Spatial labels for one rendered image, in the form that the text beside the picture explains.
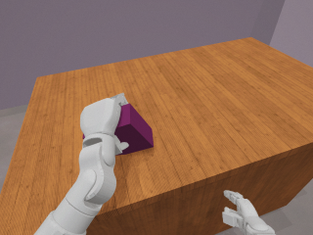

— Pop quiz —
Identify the left robot forearm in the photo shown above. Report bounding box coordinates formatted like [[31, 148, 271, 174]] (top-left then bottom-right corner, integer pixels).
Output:
[[34, 133, 116, 235]]

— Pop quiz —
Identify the sponge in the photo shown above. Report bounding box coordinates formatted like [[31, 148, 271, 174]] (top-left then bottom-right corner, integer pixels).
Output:
[[82, 103, 154, 156]]

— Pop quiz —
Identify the table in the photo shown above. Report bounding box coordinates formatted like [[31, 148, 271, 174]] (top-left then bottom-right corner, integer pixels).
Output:
[[0, 37, 313, 235]]

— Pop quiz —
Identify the robot right hand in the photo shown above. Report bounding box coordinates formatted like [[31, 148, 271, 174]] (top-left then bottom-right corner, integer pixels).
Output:
[[222, 190, 259, 235]]

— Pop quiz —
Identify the robot left hand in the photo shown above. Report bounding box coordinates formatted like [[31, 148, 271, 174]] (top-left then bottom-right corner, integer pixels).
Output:
[[80, 93, 129, 155]]

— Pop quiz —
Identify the right robot forearm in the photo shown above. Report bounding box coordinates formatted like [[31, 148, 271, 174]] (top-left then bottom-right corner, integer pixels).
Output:
[[244, 215, 276, 235]]

